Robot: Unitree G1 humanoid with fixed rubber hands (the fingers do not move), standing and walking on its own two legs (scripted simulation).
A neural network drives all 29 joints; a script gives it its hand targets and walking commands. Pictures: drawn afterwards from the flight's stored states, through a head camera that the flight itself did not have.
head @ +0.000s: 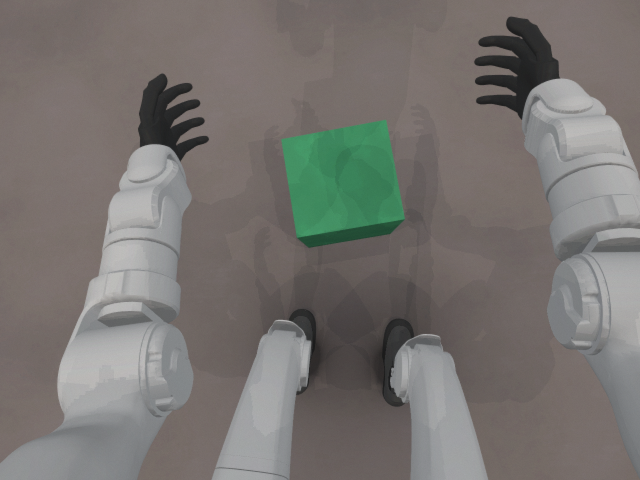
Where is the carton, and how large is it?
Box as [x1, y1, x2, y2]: [281, 120, 404, 247]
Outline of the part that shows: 385,120 281,139 296,235 307,246 310,247 390,233 404,219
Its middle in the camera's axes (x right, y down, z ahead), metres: +0.06 -0.11 +0.88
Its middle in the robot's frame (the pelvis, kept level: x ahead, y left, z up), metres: +0.52 +0.05 -0.53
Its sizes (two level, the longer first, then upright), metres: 0.210 0.200 0.250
